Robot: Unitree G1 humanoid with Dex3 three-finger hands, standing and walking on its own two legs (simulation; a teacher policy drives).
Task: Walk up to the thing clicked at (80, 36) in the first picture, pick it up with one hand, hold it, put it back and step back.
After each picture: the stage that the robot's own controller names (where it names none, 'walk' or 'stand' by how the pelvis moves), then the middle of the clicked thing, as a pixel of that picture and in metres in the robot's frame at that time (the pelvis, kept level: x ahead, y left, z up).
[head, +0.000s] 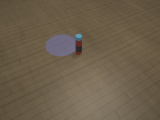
stand; (78, 44) +1.28 +0.05 -0.65
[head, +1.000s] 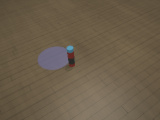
walk; (71, 56) +1.17 +0.22 -0.63
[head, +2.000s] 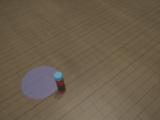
walk; (60, 83) +0.77 +0.27 -0.65
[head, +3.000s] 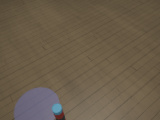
walk; (59, 114) +0.48 +0.23 -0.65
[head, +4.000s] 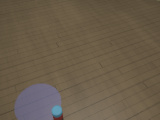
stand; (58, 117) +0.46 +0.17 -0.64
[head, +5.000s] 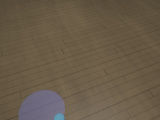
stand; out of the picture +0.44 +0.17 -0.65
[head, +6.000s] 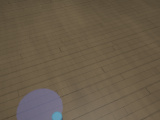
stand; out of the picture +0.44 +0.18 -0.66
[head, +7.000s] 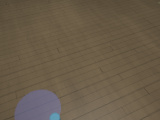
stand; out of the picture +0.43 +0.20 -0.66
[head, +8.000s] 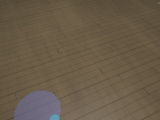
stand; out of the picture +0.42 +0.20 -0.66
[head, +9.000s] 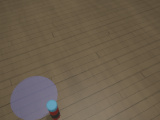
go down; (53, 110) +0.44 +0.20 -0.64
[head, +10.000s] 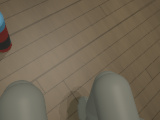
go down; out of the picture +0.51 +0.24 -0.23
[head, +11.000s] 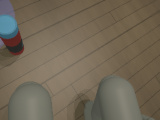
close in; (11, 38) +0.51 +0.23 -0.24
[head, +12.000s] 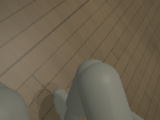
close in; out of the picture +0.49 +0.28 -0.17
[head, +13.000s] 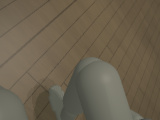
lift; out of the picture +0.48 +0.29 -0.17
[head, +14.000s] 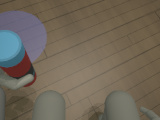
lift; (17, 65) +0.36 +0.21 -0.01
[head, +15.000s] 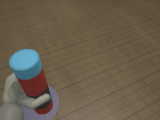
hold; (35, 86) +0.31 +0.16 +0.07
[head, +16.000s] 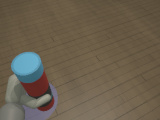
hold; (37, 86) +0.31 +0.16 +0.05
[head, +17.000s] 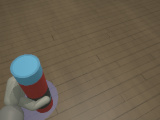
hold; (36, 88) +0.31 +0.16 +0.04
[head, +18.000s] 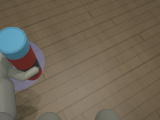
crouch; (24, 59) +0.41 +0.18 -0.01
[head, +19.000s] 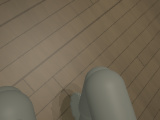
lower; out of the picture +0.51 +0.25 -0.09
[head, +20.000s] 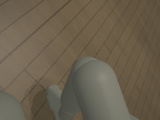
lower; out of the picture +0.48 +0.28 -0.17
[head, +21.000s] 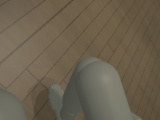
lower; out of the picture +0.47 +0.29 -0.17
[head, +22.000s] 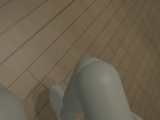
lower; out of the picture +0.47 +0.29 -0.17
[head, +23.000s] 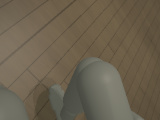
lower; out of the picture +0.47 +0.29 -0.17
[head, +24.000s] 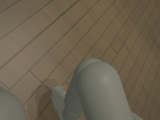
open; out of the picture +0.47 +0.28 -0.17
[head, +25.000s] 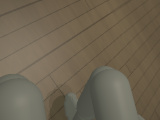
stand; out of the picture +0.48 +0.26 -0.19
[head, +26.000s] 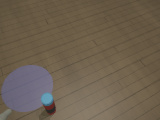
stand; (49, 104) +0.44 +0.19 -0.54
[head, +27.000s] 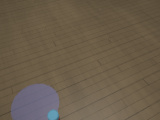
stand; out of the picture +0.43 +0.19 -0.60
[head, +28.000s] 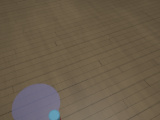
stand; out of the picture +0.42 +0.18 -0.60
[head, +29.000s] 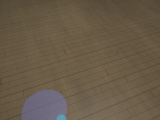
stand; out of the picture +0.45 +0.16 -0.65
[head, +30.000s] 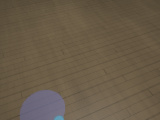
stand; out of the picture +0.43 +0.18 -0.66
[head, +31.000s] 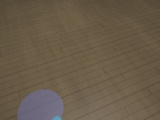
stand; out of the picture +0.41 +0.19 -0.66
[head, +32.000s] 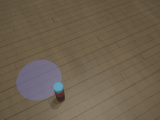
walk; (59, 93) +0.52 +0.16 -0.64
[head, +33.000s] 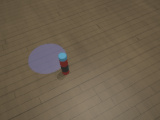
walk; (64, 64) +0.85 +0.24 -0.63
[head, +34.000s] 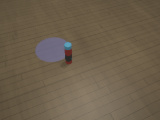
stand; (68, 53) +1.08 +0.17 -0.64
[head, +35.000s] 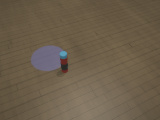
stand; (64, 62) +1.03 +0.20 -0.66
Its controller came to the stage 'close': yes
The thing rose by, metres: 0.70
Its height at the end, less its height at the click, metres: +0.00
